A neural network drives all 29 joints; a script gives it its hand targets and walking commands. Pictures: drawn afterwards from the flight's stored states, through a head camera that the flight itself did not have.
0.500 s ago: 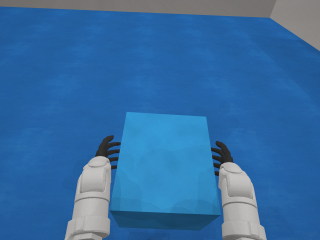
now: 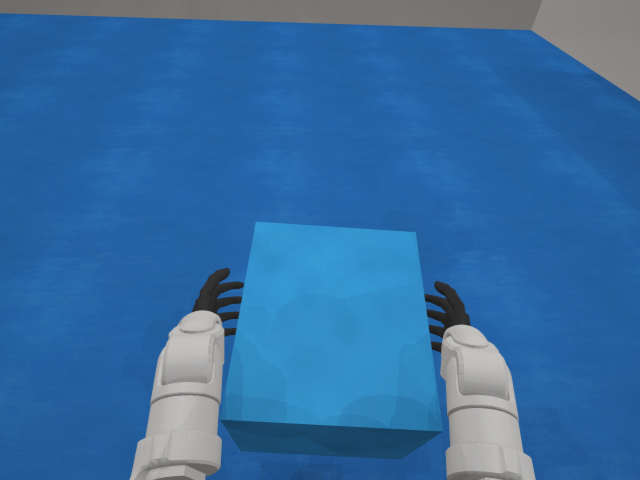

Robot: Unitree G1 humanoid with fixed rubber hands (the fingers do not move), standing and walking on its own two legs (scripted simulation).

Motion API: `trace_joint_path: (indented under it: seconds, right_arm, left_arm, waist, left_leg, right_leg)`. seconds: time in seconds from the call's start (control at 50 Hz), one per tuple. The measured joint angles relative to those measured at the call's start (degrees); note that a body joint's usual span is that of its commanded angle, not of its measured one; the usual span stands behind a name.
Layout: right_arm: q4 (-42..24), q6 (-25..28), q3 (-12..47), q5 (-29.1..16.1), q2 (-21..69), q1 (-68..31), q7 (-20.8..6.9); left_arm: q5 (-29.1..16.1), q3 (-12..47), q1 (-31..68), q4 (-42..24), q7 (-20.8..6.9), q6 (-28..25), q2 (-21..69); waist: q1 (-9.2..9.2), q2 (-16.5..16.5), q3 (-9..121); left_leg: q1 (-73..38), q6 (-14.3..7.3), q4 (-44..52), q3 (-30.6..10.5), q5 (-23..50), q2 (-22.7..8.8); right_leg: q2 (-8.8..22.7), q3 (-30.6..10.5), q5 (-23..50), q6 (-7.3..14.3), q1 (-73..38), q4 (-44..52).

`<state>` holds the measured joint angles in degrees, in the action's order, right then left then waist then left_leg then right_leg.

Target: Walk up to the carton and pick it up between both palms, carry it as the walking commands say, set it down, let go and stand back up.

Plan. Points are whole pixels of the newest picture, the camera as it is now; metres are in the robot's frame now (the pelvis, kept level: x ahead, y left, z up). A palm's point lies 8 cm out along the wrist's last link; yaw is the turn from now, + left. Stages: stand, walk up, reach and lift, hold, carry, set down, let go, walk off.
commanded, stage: reach and lift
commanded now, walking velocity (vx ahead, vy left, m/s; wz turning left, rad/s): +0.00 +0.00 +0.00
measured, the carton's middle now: (328, 341) +0.31 +0.00 -0.03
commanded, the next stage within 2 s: hold in 0.26 s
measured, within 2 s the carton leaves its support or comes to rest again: neither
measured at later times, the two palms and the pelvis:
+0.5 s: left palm (205, 330) +0.28 +0.16 +0.04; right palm (456, 343) +0.28 -0.16 +0.04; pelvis +0.00 +0.00 +0.00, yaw +0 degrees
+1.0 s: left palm (205, 329) +0.28 +0.16 +0.04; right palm (455, 343) +0.28 -0.16 +0.04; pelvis +0.00 +0.00 +0.00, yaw +0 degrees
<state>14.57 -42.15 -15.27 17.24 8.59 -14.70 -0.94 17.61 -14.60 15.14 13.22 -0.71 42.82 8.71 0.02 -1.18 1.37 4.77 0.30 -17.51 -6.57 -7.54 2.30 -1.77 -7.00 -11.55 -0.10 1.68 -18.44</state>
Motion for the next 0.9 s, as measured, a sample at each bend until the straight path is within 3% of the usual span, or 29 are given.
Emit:
trace_joint_path:
  seconds: [0.9]
  right_arm:
    - [-2.1,-1.0,2.1,-0.9,-0.5,2.4,0.4]
  left_arm:
    - [-0.9,1.9,-2.7,-2.5,-0.1,0.9,-0.6]
  waist:
    - [-0.29,0.1,-0.2]
  left_leg:
    - [-0.5,-0.1,-0.3,0.5,-0.4,0.0]
  right_leg:
    - [0.0,0.1,-0.4,0.1,-0.3,-0.6]
